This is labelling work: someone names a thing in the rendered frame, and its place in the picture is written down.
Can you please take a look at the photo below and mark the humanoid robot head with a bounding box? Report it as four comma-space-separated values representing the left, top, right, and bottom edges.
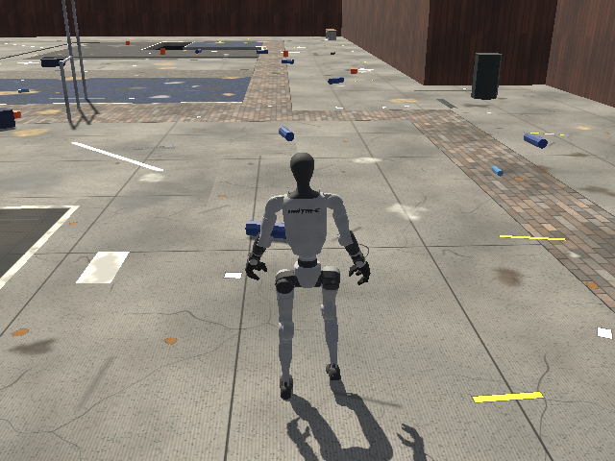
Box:
287, 153, 320, 199

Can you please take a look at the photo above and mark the left robot forearm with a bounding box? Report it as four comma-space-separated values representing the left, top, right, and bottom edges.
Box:
248, 232, 266, 265

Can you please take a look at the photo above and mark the humanoid robot torso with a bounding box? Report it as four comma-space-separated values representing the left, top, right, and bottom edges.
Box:
283, 188, 327, 288

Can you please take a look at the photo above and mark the left robot hand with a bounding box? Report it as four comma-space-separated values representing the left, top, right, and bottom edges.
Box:
245, 259, 267, 280

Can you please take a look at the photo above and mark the robot right upper arm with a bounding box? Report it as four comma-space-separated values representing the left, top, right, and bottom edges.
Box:
324, 193, 354, 246

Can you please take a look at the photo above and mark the right robot forearm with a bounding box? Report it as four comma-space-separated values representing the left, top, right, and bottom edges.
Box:
344, 230, 366, 268

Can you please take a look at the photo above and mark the right robot hand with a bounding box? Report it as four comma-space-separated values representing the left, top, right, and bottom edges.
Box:
349, 261, 371, 285

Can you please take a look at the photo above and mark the robot left upper arm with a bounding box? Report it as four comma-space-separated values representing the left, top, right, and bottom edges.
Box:
257, 195, 284, 248

